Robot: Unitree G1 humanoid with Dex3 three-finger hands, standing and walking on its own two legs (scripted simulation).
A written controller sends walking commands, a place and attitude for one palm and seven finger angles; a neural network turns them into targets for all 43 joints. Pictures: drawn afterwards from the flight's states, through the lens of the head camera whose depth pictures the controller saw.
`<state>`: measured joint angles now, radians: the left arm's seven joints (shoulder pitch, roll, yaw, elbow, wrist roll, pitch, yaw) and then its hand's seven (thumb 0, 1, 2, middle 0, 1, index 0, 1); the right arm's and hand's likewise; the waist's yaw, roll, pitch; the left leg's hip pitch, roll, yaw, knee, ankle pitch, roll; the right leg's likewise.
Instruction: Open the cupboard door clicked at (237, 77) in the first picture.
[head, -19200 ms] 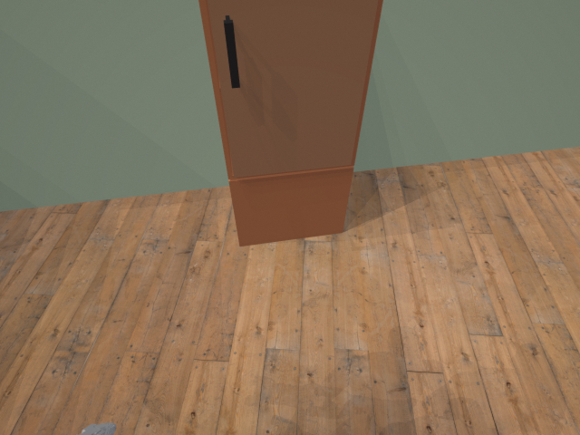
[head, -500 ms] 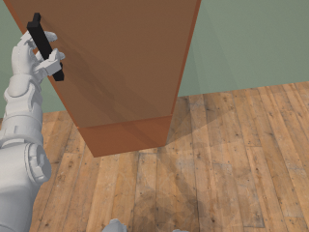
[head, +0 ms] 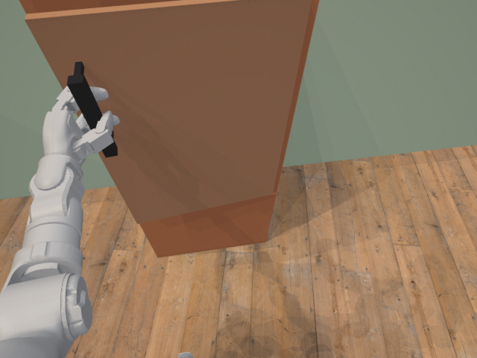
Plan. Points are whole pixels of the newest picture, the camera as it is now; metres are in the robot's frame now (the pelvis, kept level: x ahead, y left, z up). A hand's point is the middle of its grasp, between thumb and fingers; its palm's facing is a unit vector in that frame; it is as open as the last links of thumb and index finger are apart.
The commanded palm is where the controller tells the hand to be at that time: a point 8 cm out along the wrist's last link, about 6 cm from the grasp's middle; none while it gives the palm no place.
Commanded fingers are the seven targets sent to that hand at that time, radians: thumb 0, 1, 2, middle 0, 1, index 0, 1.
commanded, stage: pull the door open along its arc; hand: left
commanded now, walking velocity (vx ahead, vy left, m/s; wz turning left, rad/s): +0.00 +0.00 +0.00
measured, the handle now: (96, 112) +0.51 +0.23 +0.13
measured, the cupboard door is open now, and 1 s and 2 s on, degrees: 6 40 43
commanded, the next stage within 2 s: open thumb and fingers to let go in 0.56 s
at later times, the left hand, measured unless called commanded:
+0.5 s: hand (172, 211) +0.30 +0.08 +0.14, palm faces +0.44 -0.90 +0.05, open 6.3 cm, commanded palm +0.22 +0.12 +0.13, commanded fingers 0.00 0.90 0.90 -0.40 -1.35 -0.40 -1.35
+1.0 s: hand (188, 221) +0.29 +0.06 +0.13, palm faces +0.46 -0.89 +0.00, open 8.7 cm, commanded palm +0.24 +0.09 +0.13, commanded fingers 0.00 -0.36 0.36 -0.31 -1.22 -0.31 -1.22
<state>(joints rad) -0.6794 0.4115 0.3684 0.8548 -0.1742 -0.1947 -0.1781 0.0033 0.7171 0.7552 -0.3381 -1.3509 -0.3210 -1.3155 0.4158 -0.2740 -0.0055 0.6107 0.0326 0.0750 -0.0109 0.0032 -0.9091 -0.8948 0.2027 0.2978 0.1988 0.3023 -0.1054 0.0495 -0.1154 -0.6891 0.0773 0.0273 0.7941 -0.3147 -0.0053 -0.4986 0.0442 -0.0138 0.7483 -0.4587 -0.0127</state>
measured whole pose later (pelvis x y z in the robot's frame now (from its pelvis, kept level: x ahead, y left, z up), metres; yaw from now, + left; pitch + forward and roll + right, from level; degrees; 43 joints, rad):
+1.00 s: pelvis -0.01 -0.04 +0.01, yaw +5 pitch -1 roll +1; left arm 0.02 -0.10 -0.21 -0.06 0.02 0.12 0.59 0.01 0.25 0.62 -0.35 -1.29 -0.37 -1.28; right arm 0.16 -0.20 0.01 0.62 -0.04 0.13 0.00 0.01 -0.91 -0.90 0.20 0.30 0.20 0.30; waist 0.01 0.06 -0.04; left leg -0.38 0.04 -0.04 0.66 -0.25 -0.05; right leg -0.19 0.02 -0.09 0.67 -0.46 -0.06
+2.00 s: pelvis -0.03 -0.01 +0.01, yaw +3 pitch -3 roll +0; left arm 0.02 0.01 -0.23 -0.01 -0.08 -0.01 0.17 -0.01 -0.50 0.29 -0.18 -0.35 -0.17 -0.33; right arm 0.21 -0.20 0.05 0.55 0.00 0.05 0.00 0.01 -0.91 -0.90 0.20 0.30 0.20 0.30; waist 0.00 0.05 -0.03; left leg -0.39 0.03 0.00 0.66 -0.23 -0.02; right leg -0.22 0.01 -0.05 0.69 -0.43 -0.02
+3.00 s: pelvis -0.02 -0.02 +0.00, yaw +4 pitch +0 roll -1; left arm 0.52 0.18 0.01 -0.39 -0.22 -0.12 -0.12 -0.01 -0.50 0.29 -0.15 -0.30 -0.16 -0.30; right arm 0.26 -0.24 0.03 0.50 0.03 -0.14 -0.06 0.01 -0.91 -0.90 0.20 0.30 0.20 0.30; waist 0.03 0.06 -0.07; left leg -0.49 0.04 -0.03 0.77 -0.29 -0.03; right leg -0.29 0.02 -0.08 0.77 -0.48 -0.04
